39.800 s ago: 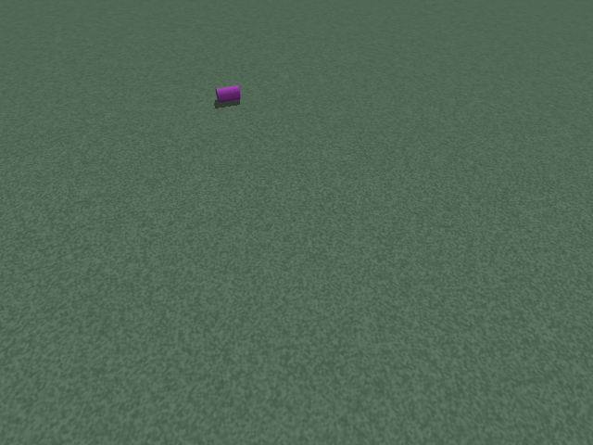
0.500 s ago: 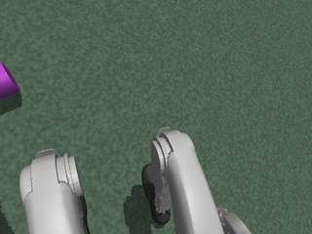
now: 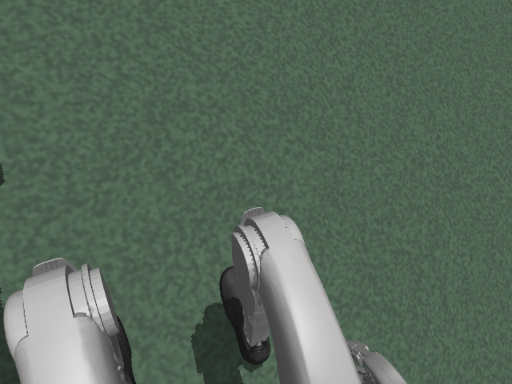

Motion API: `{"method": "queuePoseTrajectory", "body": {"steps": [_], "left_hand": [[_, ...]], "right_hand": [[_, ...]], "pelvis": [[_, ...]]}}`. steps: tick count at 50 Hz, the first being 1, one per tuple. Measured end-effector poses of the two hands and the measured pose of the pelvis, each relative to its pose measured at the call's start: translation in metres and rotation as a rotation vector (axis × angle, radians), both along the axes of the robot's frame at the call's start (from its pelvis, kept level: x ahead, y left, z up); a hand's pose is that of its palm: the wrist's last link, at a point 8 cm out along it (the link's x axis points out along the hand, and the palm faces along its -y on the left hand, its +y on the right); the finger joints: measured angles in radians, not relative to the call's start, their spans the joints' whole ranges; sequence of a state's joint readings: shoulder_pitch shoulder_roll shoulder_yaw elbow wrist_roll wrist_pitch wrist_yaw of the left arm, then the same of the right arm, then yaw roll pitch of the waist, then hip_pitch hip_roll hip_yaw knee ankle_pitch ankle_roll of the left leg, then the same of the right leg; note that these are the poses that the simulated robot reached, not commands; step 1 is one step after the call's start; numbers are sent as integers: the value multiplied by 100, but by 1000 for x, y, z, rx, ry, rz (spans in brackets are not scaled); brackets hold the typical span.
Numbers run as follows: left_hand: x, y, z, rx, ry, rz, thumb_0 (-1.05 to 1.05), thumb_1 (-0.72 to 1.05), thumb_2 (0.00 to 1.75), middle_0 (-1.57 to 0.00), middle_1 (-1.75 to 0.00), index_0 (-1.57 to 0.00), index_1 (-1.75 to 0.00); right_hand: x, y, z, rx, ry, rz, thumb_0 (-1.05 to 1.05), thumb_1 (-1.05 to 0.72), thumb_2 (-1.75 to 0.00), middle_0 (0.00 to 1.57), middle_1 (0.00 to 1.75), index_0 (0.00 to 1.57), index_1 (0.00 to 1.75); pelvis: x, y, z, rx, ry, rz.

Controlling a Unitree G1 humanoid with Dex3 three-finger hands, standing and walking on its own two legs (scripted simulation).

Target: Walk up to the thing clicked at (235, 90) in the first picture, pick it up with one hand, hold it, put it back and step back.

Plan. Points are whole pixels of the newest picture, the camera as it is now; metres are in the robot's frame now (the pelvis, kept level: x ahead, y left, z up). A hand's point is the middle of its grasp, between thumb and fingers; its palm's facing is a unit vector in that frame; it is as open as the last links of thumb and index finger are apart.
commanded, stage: approach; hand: left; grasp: from above
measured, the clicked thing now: out of the picture +0.50 +0.37 -0.28
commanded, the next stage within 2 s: close in in 0.26 s
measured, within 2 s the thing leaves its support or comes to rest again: neither
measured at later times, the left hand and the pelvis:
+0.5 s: hand out of the picture +0.46 +0.37 -0.18, palm faces -0.40 -0.19 -0.89, open 14.2 cm; pelvis +0.00 +0.00 +0.00, yaw +0 degrees
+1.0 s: hand out of the picture +0.47 +0.35 -0.22, palm faces -0.42 -0.22 -0.88, open 14.4 cm; pelvis +0.00 +0.00 -0.01, yaw -2 degrees
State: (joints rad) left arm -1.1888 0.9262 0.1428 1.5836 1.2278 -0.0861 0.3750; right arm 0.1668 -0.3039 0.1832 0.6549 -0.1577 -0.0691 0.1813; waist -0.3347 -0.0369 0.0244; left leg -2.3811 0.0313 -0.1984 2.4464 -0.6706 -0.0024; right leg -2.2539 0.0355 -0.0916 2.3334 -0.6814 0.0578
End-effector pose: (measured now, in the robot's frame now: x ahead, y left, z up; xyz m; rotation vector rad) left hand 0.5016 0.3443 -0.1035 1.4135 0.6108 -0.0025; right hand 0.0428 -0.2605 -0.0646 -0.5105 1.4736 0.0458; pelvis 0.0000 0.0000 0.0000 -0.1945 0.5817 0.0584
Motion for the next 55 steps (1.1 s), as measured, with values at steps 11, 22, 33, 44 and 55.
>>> {"method": "queuePoseTrajectory", "body": {"steps": [11, 22, 33, 44, 55], "left_hand": [[-7, 6, 2, 33, 73, 88, 0, -58, 103, -9, -99, -7, -102], [-35, 24, -18, -1, 86, 36, 0, -56, 102, -10, -100, -9, -102], [-26, 23, -27, 5, 42, 54, 0, -53, 103, -11, -101, -10, -103], [-25, 13, -47, -1, 96, 59, 0, -56, 101, -9, -97, -7, -100], [-24, 10, -68, -7, 70, 56, 0, -58, 103, -9, -94, -6, -97]], "right_hand": [[-19, 1, -3, 30, 37, -60, 0, -89, -89, 20, 30, 21, 30], [0, -3, -8, 6, 42, 24, 0, -89, -89, 20, 30, 21, 30], [17, -2, -5, -14, -14, 70, 0, -89, -89, 20, 30, 20, 30], [-3, 7, -2, 10, 15, 62, 0, -88, -89, 20, 30, 21, 30], [-20, 8, 3, -6, 68, 81, 0, -88, -89, 20, 30, 21, 30]], "pelvis": [[0, -2, 3, 13, -1, -13], [-2, -4, -2, 11, -25, -2], [0, 0, -6, -7, -28, -6], [-1, 1, -8, -12, -42, -14], [-1, 1, -13, -24, -59, -30]]}}
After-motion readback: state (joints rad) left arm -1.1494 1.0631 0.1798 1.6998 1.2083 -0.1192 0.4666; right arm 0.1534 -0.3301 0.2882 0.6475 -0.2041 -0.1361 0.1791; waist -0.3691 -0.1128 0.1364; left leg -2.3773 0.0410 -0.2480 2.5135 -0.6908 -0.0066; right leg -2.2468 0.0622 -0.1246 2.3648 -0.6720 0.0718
